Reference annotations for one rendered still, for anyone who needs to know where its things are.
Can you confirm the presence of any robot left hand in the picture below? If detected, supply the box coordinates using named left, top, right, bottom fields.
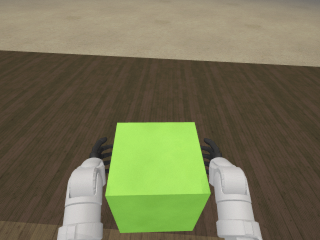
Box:
left=89, top=137, right=114, bottom=174

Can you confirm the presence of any robot right forearm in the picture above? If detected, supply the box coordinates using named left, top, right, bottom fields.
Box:
left=209, top=157, right=263, bottom=240

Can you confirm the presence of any robot left forearm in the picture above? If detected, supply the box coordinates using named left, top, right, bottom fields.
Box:
left=57, top=157, right=106, bottom=240

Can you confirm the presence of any robot right hand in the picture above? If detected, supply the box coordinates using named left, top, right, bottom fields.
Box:
left=200, top=138, right=222, bottom=175

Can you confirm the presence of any carton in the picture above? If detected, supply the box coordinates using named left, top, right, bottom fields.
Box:
left=105, top=122, right=211, bottom=233

